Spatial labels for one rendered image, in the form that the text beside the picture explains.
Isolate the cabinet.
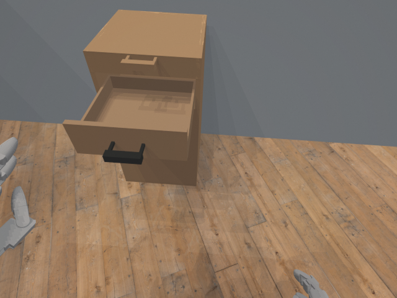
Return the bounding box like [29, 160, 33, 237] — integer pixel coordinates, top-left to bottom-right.
[83, 10, 207, 186]

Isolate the robot left hand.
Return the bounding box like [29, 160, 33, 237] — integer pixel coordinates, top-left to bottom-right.
[0, 137, 36, 256]

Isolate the drawer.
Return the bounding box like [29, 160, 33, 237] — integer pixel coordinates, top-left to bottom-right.
[62, 75, 196, 161]

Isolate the robot right hand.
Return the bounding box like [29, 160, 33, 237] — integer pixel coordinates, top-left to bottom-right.
[293, 269, 329, 298]

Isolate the handle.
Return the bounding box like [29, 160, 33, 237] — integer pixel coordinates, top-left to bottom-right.
[120, 59, 156, 72]
[102, 142, 145, 165]

